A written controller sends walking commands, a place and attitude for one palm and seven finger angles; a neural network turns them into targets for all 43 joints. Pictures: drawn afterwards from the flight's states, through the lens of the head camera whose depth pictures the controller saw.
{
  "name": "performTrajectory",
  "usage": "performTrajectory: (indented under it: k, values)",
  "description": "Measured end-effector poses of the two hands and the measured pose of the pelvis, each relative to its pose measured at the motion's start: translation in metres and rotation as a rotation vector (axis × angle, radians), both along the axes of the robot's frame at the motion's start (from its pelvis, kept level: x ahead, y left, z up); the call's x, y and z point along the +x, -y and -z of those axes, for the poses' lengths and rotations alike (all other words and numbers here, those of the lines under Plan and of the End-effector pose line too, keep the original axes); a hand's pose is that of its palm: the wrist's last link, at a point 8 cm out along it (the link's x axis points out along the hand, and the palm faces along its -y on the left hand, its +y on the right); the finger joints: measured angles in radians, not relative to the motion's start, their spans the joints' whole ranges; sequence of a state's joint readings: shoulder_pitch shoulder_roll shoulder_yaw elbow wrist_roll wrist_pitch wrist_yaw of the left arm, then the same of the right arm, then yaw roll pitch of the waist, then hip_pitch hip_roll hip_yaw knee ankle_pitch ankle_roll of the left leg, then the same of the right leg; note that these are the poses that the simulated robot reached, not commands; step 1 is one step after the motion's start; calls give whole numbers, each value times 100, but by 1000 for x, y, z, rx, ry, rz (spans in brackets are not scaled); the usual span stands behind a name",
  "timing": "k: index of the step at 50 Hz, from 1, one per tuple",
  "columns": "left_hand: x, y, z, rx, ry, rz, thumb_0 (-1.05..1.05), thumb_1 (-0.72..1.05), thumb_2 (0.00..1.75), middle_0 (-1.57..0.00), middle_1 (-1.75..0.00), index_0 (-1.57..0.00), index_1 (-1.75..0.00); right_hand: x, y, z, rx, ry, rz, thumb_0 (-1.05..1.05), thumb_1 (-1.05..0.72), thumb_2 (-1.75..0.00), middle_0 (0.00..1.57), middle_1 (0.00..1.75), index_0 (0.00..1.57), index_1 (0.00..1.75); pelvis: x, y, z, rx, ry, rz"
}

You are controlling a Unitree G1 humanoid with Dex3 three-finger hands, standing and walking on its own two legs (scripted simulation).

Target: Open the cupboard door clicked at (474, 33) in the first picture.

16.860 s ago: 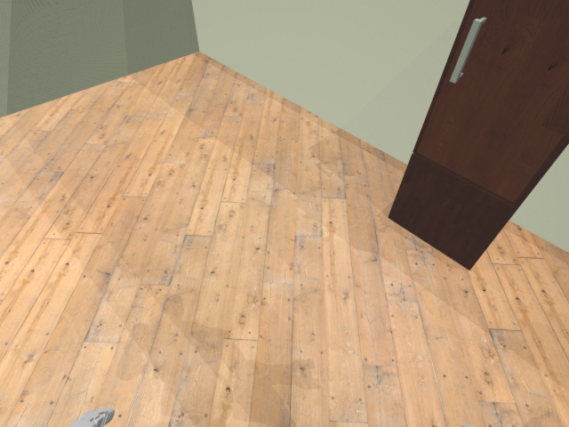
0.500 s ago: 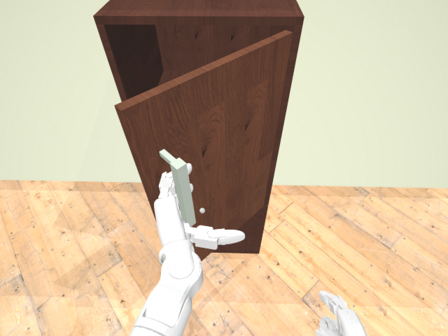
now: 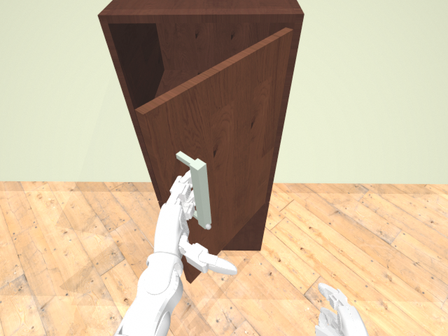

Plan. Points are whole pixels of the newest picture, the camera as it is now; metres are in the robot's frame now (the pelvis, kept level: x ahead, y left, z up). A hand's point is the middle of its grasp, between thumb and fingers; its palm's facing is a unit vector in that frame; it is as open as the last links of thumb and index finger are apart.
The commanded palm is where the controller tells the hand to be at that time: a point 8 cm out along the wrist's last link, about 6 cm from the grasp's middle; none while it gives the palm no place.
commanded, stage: slide the hand sideways off the handle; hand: left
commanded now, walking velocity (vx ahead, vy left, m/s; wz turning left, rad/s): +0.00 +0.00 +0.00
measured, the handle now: (194, 192) +0.35 +0.08 +0.09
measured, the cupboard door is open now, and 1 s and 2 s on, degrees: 50 49 49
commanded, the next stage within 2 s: draw the hand back to the body in 0.82 s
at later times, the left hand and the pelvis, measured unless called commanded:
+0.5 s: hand (173, 255) +0.23 +0.10 +0.08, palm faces +0.03 -1.00 -0.02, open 16.1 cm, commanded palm +0.20 +0.16 +0.08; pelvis +0.01 -0.01 +0.00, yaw +1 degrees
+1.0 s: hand (146, 270) +0.21 +0.14 +0.07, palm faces +0.04 -1.00 -0.02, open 16.3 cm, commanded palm +0.18 +0.20 +0.09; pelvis +0.02 +0.00 -0.02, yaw +2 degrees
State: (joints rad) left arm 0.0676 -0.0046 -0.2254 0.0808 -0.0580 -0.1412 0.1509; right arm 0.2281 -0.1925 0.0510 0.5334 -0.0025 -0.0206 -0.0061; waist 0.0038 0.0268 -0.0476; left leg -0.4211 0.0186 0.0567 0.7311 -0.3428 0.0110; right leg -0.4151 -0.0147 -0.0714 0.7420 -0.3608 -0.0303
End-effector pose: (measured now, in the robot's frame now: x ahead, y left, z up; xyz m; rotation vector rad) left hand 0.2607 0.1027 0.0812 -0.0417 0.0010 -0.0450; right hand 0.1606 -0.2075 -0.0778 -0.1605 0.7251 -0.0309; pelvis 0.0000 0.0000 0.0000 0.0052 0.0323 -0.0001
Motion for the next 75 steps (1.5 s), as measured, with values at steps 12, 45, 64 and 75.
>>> performTrajectory:
  k: [12,45,64,75]
  values:
    - [-22,-22,2,40,0,-12,-1,-50,30,-20,-32,-20,-33,7,9,-7,-12,29,4,1,-90,-90,20,30,20,30,3,6,0,-3,1,6]
    - [-77,-80,6,55,-27,-62,-1,-50,30,-15,-30,-15,-30,36,14,-2,-32,131,-2,1,-90,-90,20,30,20,30,23,5,14,-18,-74,-28]
    - [-80,-111,-23,101,5,-84,-1,-50,30,-15,-30,-15,-30,40,-5,-10,1,188,9,1,-90,-90,20,30,20,30,24,-6,10,-29,-45,-27]
    - [-89,-137,-51,246,36,-195,-1,-41,33,-15,-30,-16,-30,43,-9,-23,-28,211,-10,1,-90,-90,20,30,20,30,22,-7,1,-32,4,-25]
